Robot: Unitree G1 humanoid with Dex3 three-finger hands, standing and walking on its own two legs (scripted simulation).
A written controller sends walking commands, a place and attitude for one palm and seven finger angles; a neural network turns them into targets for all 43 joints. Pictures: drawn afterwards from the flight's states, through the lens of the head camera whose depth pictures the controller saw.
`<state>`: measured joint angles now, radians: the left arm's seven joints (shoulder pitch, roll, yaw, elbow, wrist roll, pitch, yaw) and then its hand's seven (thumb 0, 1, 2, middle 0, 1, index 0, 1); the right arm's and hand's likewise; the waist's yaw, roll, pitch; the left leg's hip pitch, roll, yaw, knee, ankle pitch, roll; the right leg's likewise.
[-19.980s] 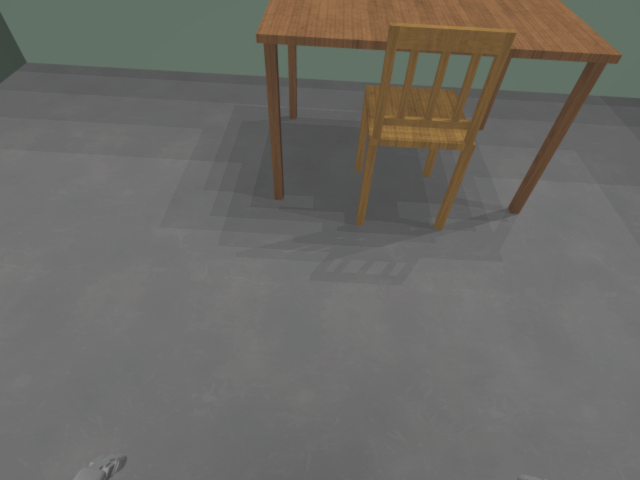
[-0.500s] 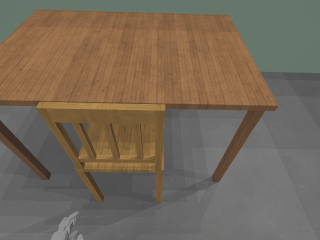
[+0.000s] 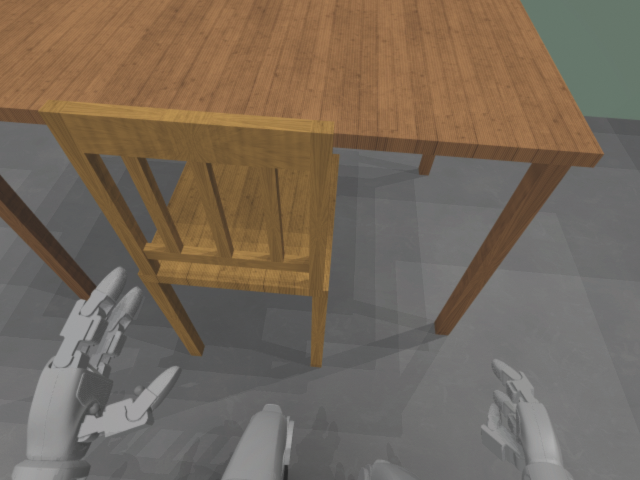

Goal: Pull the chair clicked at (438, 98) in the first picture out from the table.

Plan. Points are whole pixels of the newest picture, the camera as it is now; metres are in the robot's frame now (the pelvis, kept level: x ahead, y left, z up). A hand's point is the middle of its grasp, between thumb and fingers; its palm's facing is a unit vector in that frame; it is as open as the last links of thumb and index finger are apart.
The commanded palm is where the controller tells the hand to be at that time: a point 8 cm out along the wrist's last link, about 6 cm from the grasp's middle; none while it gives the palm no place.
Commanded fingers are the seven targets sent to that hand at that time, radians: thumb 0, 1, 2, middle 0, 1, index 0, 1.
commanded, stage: raise the hand toward the chair's back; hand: left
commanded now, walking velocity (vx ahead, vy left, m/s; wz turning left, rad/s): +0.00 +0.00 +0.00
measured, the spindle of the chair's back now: (214, 212) +0.49 +0.23 -0.01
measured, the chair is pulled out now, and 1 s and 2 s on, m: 0.00 0.00 0.00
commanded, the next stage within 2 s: aim the fingers beside a spindle in 1.48 s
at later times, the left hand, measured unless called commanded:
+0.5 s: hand (149, 348) +0.24 +0.23 +0.05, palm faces -0.02 -1.00 -0.02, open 15.2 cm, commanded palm +0.22 +0.29 +0.07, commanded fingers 0.00 -0.43 0.33 -0.07 -0.09 -0.07 -0.09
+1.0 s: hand (107, 324) +0.25 +0.26 +0.09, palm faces +0.06 -0.99 -0.08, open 16.9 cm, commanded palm +0.22 +0.31 +0.08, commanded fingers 0.00 -0.50 0.30 -0.06 -0.08 -0.06 -0.08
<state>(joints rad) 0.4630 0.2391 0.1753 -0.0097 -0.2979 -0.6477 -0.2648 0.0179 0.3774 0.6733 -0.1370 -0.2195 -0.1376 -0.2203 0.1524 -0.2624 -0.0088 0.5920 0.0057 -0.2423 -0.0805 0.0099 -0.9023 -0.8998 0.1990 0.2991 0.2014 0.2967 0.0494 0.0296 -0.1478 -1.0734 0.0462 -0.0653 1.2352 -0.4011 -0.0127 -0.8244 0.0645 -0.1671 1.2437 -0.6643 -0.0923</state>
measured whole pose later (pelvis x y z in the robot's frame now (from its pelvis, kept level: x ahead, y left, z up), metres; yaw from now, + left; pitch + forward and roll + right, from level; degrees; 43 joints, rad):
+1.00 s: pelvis +0.00 +0.06 +0.03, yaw -1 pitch +13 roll -5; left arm 0.31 0.28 0.19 0.01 -0.25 -0.41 -0.16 -0.01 -0.50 0.30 -0.06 -0.08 -0.06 -0.08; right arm 0.23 -0.24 0.04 0.54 0.01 -0.14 -0.05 0.01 -0.90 -0.90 0.20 0.30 0.21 0.30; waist -0.02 0.04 -0.13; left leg -1.00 0.02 0.01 1.11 -0.35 0.06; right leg -0.76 0.03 -0.10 1.10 -0.57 -0.01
